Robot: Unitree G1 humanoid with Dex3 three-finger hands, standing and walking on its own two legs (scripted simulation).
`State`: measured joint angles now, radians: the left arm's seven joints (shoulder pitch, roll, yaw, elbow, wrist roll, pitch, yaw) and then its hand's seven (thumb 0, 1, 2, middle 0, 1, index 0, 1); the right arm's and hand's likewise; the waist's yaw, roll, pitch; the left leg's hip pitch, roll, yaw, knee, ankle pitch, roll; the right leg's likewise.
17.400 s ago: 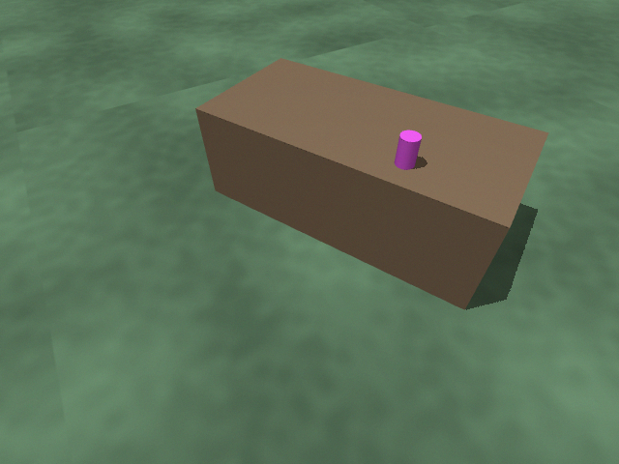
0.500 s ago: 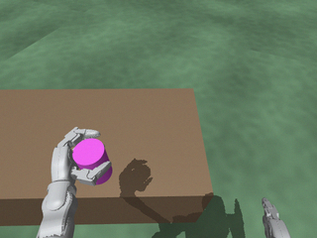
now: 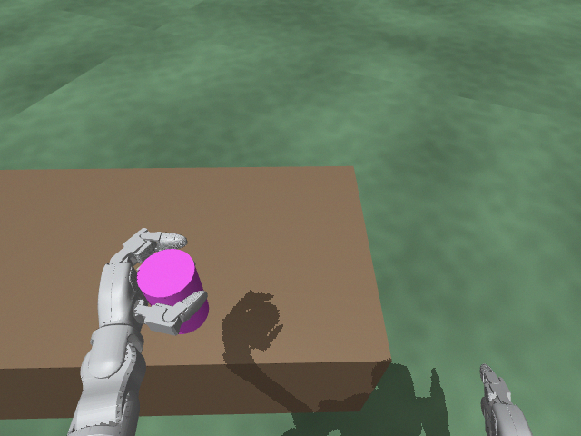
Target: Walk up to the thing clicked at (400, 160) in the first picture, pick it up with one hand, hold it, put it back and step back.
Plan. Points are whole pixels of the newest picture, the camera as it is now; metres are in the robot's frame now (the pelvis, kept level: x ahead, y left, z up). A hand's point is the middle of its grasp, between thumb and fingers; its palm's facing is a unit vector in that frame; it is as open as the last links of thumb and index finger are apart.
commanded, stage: hold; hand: left
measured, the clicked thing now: (176, 293) +0.33 +0.17 +0.03
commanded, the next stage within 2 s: crouch in 0.02 s
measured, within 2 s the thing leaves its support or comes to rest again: neither
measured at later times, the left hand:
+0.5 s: hand (180, 288) +0.35 +0.18 +0.00, palm faces +0.13 -0.99 +0.01, open 9.9 cm
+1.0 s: hand (195, 277) +0.41 +0.18 -0.08, palm faces +0.12 -0.99 +0.00, open 9.9 cm
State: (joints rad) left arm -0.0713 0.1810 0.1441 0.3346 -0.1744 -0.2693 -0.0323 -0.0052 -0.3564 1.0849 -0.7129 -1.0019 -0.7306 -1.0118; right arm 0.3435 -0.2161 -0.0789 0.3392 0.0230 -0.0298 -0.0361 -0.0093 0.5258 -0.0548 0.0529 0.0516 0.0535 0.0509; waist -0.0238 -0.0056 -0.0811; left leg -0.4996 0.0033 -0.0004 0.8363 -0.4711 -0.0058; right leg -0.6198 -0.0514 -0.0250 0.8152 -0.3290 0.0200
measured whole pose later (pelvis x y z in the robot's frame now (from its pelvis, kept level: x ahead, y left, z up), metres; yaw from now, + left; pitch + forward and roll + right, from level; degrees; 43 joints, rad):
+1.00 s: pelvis -0.04 +0.00 -0.08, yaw +0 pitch +23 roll -1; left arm -0.60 0.35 0.35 1.05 -0.09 -0.59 -0.06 0.00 -0.37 1.09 -0.72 -0.99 -0.74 -1.00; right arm 0.40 -0.25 -0.05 -0.03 -0.05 -0.04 0.05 -0.01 0.53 -0.05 0.06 0.05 0.06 0.05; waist -0.20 -0.04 -0.14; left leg -1.09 0.01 -0.03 1.27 -0.58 -0.01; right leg -1.18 -0.05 -0.04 1.18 -0.40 0.02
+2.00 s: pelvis -0.04 +0.00 -0.13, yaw -1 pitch +31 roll -3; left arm -0.71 0.50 0.45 1.17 -0.02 -0.65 -0.02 0.00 -0.37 1.09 -0.72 -1.00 -0.74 -1.01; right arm 0.42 -0.29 -0.06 -0.24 -0.07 -0.03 0.09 -0.01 0.51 -0.06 0.06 0.05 0.06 0.05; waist -0.33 -0.05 -0.17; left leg -1.40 0.02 -0.06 1.52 -0.67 -0.01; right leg -1.49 -0.05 -0.05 1.40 -0.45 0.01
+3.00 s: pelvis -0.06 +0.01 -0.16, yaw -1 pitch +32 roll -4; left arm -0.76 0.55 0.43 1.19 -0.01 -0.64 0.01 -0.01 -0.55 0.29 -0.49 -0.44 -0.51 -0.43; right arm 0.44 -0.31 -0.07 -0.33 -0.05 -0.03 0.08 -0.01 0.52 -0.05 0.06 0.05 0.06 0.05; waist -0.37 -0.06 -0.16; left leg -1.50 0.01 -0.06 1.61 -0.67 0.00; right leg -1.57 -0.05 -0.05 1.46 -0.44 0.02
